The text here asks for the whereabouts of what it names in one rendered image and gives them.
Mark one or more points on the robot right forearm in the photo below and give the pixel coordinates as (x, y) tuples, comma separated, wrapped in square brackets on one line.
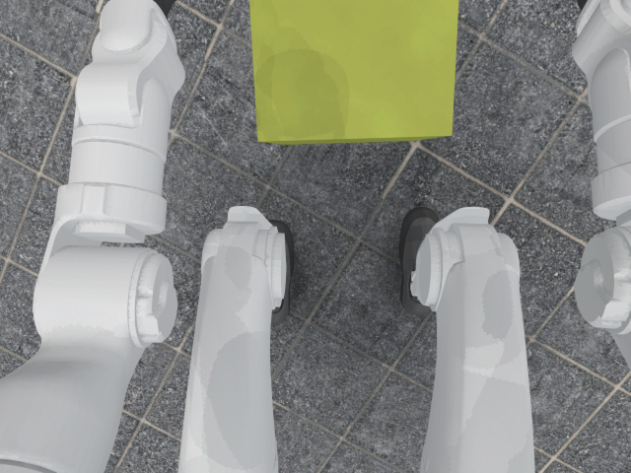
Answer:
[(602, 51)]

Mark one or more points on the left robot shin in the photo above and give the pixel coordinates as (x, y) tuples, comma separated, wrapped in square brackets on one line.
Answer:
[(237, 213)]

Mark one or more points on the right robot upper arm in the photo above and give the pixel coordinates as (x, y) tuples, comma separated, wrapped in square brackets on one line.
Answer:
[(603, 285)]

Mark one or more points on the robot left forearm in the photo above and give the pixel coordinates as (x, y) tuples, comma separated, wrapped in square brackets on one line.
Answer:
[(120, 135)]

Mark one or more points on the left robot upper arm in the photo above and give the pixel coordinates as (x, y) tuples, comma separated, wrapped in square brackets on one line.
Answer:
[(97, 309)]

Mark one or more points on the left robot foot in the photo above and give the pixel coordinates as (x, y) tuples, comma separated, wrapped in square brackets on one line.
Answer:
[(279, 314)]

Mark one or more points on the left robot hand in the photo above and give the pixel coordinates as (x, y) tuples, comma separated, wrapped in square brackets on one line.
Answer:
[(165, 5)]

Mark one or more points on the carton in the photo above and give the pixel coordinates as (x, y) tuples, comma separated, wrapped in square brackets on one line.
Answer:
[(353, 71)]

